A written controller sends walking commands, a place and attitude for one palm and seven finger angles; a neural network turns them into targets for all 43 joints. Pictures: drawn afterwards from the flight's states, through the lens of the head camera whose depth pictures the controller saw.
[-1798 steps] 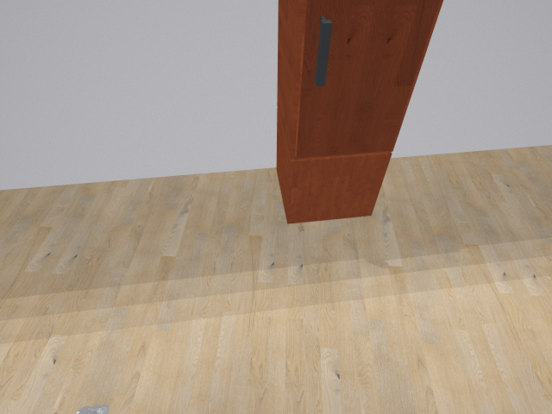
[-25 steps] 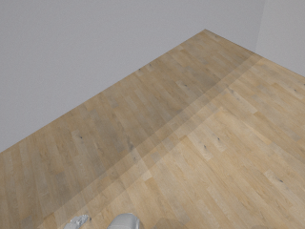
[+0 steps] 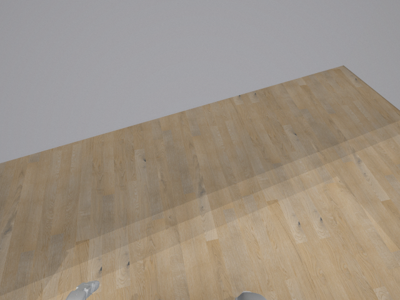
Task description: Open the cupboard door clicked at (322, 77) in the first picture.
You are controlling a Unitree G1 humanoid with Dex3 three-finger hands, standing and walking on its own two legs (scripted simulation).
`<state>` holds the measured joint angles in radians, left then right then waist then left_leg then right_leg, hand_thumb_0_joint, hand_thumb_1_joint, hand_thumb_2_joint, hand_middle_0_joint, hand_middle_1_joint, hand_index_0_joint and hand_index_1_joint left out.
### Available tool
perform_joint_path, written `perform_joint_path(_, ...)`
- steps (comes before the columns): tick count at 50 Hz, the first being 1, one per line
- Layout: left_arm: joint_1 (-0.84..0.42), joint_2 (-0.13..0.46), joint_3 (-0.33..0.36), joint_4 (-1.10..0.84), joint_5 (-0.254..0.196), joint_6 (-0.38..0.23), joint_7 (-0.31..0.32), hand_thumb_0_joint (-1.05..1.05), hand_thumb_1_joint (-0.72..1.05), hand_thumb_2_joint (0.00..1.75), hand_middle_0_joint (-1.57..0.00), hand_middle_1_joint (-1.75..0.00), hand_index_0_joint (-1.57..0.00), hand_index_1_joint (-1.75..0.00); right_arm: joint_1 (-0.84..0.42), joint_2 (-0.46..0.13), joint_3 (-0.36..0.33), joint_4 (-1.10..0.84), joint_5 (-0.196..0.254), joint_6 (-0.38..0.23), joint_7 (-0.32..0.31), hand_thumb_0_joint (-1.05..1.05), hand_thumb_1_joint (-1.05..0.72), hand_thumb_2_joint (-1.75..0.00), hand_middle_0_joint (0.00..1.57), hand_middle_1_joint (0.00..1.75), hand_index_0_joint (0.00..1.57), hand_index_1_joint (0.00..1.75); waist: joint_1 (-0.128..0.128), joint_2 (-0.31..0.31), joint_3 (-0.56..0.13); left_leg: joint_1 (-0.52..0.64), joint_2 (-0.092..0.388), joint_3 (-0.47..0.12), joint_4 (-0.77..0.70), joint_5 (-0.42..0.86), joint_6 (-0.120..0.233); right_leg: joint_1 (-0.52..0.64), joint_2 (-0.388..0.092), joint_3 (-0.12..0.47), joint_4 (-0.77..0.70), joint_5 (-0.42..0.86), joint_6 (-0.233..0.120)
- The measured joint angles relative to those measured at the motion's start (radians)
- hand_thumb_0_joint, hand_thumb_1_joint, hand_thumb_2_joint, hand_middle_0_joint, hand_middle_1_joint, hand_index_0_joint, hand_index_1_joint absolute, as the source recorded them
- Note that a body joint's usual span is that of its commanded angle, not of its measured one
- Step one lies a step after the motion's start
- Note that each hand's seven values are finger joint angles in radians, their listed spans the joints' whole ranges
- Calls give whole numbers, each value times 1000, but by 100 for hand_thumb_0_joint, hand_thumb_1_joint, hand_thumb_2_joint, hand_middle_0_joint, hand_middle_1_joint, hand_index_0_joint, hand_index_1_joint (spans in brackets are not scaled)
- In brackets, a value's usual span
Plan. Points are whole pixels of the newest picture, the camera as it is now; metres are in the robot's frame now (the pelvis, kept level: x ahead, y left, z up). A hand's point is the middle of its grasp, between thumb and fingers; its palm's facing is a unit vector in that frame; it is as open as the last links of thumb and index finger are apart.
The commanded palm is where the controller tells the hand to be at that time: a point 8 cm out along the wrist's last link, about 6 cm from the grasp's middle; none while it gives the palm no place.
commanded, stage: turn to face it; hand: left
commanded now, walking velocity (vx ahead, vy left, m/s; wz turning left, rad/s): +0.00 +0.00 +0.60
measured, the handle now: out of the picture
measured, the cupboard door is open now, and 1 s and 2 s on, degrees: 45 45 45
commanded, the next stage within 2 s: take the last steps up to it in 1.78 s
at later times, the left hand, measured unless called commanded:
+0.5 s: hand out of the picture +0.00 +0.21 -0.19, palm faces +0.35 -0.91 -0.23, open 7.4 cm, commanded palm none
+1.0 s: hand out of the picture +0.02 +0.18 -0.15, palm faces +0.58 -0.78 -0.25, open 7.4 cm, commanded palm none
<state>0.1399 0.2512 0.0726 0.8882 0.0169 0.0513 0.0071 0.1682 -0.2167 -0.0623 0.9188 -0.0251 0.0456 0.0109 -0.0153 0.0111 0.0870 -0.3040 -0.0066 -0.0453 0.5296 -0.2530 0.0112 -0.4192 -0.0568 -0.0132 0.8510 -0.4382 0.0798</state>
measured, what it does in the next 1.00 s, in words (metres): steps on the spot, turning left: right foot, then left foot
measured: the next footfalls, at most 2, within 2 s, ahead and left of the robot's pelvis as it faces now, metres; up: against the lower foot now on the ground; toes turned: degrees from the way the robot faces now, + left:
right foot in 0.08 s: +0.05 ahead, -0.15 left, +0.00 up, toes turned +1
left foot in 0.42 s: +0.02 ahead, +0.11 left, +0.00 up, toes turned +23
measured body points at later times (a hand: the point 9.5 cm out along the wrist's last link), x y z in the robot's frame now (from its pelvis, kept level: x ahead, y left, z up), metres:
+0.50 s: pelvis +0.01 +0.00 -0.01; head +0.07 +0.04 +0.43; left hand -0.02 +0.26 -0.17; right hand +0.21 -0.21 -0.14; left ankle -0.02 +0.09 -0.74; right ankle +0.00 -0.15 -0.69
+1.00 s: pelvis +0.06 -0.03 +0.00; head +0.11 -0.01 +0.45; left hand -0.01 +0.22 -0.13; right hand +0.27 -0.20 -0.15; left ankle -0.05 +0.05 -0.66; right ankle +0.10 -0.14 -0.74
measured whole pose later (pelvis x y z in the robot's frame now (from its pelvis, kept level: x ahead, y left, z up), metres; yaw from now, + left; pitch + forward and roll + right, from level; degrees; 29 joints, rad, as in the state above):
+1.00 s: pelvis +0.06 -0.03 +0.00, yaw +38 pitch +1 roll +1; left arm 0.18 0.18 0.03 0.88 0.03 0.01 0.02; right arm 0.15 -0.25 -0.09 0.95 -0.01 0.09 0.03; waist -0.04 0.01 0.11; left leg -0.48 0.01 0.02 1.09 -0.46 -0.06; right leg -0.20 -0.10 -0.15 0.52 -0.33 0.01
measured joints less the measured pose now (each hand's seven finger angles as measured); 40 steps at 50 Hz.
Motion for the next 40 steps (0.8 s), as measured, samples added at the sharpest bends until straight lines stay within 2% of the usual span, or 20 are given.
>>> perform_joint_path(3, -4, -8, -8, -19, -2, -18, 0, 1, 91, 89, -19, -30, -20, -30, 15, -3, -9, 6, 5, 12, 2, 1, -90, -90, 20, 30, 21, 30, -9, 17, -8, -26, -9, -43, 42, -17, -21, 94, 23, -13, -213, 89, -9)
perform_joint_path(4, 1, -8, -10, -28, 1, -30, 1, 0, 91, 89, -19, -30, -20, -30, 22, -4, -12, 6, 10, 15, 3, 1, -90, -90, 20, 30, 21, 30, -7, 12, -17, -46, -19, -46, 78, -37, -24, 122, 17, -14, -282, 123, -31)
perform_joint_path(6, -1, -31, -19, -28, 8, -42, 8, 0, 91, 89, -19, -30, -20, -30, 13, -21, -24, 16, 12, 26, 5, 1, -90, -90, 20, 30, 21, 30, -9, 36, -4, -110, -25, -49, 266, -190, -32, 122, 14, -44, -255, 119, -65)
perform_joint_path(7, 3, -42, -24, -28, 8, -44, 11, 0, 91, 89, -19, -30, -20, -30, 7, -29, -29, 21, 11, 32, 7, 1, -90, -90, 20, 30, 21, 30, -10, 40, 2, -144, -29, -37, 381, -225, -37, 131, 7, -58, -253, 113, -72)
perform_joint_path(9, 17, -59, -31, -24, 7, -41, 16, 0, 90, 89, -20, -30, -20, -30, -2, -37, -34, 26, 11, 41, 12, 1, -90, -90, 20, 30, 20, 30, -15, 38, 9, -192, -20, 0, 555, -222, -49, 158, -8, -81, -274, 113, -75)
perform_joint_path(11, 30, -68, -36, -16, 8, -37, 17, 0, 90, 89, -20, -30, -20, -30, -9, -36, -34, 26, 12, 44, 17, 1, -90, -90, 20, 30, 20, 30, -22, 23, 12, -205, -1, 35, 608, -202, -62, 182, -26, -106, -302, 120, -73)
perform_joint_path(14, 42, -73, -40, -4, 11, -37, 13, 0, 90, 89, -20, -30, -20, -30, -17, -27, -28, 22, 15, 44, 23, 1, -91, -90, 20, 30, 20, 30, -23, -10, 18, -171, 22, 78, 509, -205, -73, 206, -56, -145, -325, 122, -67)
perform_joint_path(18, 56, -66, -36, 3, 14, -43, 6, 0, 90, 89, -20, -30, -21, -30, -38, -20, -17, 17, 19, 35, 26, 1, -91, -90, 20, 30, 20, 30, -3, -45, 32, -85, 29, 118, 273, -200, -66, 209, -93, -197, -295, 93, -49)
perform_joint_path(20, 70, -53, -30, 8, 10, -42, 2, 0, 90, 89, -20, -30, -21, -30, -48, -19, -12, 7, 18, 25, 27, 1, -91, -90, 20, 30, 20, 30, 3, -57, 33, -27, 22, 134, 130, -120, -54, 197, -112, -221, -243, 60, -34)
perform_joint_path(21, 80, -45, -25, 9, 6, -38, 0, 0, 90, 89, -20, -30, -21, -30, -50, -22, -11, -1, 16, 17, 28, 1, -91, -90, 20, 30, 20, 30, 5, -58, 28, -9, 21, 133, 77, -43, -22, 175, -121, -229, -192, 39, -26)
perform_joint_path(22, 80, -33, -19, 15, 2, -28, -1, 0, 90, 89, -20, -30, -21, -30, -58, -17, -12, -6, 13, 7, 26, 1, -91, -90, 20, 30, 20, 30, 7, -69, 30, -23, 11, 129, 96, -37, 8, 138, -126, -205, -105, -29, -13)
perform_joint_path(24, 69, -11, -11, 32, 2, 0, 6, 0, 90, 89, -20, -30, -21, -30, -63, -8, -7, -16, 10, -8, 18, 1, -91, -90, 20, 30, 20, 30, 12, -74, 33, -37, 7, 115, 127, -75, 30, 55, -93, -124, 93, -125, -3)
perform_joint_path(26, 53, 2, -3, 47, 1, 15, 10, 1, 91, 89, -20, -30, -20, -30, -53, 0, -3, -23, 8, -17, 4, 0, -90, -90, 20, 30, 20, 30, 11, -67, 28, -28, 5, 92, 105, -79, 30, -10, -60, -71, 225, -106, 3)
perform_joint_path(28, 38, 10, 3, 46, 1, 16, 7, 1, 91, 89, -20, -30, -20, -30, -41, 3, 2, -21, 6, -19, -5, 0, -90, -90, 20, 30, 20, 30, 13, -58, 23, -9, 0, 70, 60, -53, 22, -49, -42, -38, 269, -53, 8)
perform_joint_path(31, 19, 13, 5, 28, 0, 10, 3, 1, 91, 89, -19, -30, -20, -30, -24, 4, 6, -10, 5, -16, -8, 0, -90, -90, 20, 30, 20, 30, 16, -40, 15, 15, -4, 40, 5, -23, 23, -63, -27, -11, 221, -12, 11)
perform_joint_path(35, -7, 8, 1, 4, -1, 4, 1, 1, 91, 89, -19, -30, -20, -30, -3, 6, 5, 4, 2, -6, -4, 0, -90, -90, 20, 30, 21, 30, 7, -15, 6, 25, -8, -5, -17, -9, 11, -31, -8, 4, 80, -2, 9)
perform_joint_path(38, -22, -3, -5, -13, -4, -5, 1, 1, 91, 89, -19, -30, -20, -30, 9, 3, -2, 11, 1, 6, -2, 0, -90, -90, 20, 30, 21, 30, -6, 6, 2, 12, -13, -45, 3, -17, -4, 30, 17, 0, -68, 20, 1)
perform_joint_path(40, -20, -8, -10, -26, -5, -20, 1, 1, 91, 89, -19, -30, -20, -30, 19, 1, -8, 14, 6, 13, -1, 1, -90, -90, 20, 30, 21, 30, -9, 13, -6, -8, -24, -69, 40, -36, -19, 103, 28, -12, -229, 103, -7)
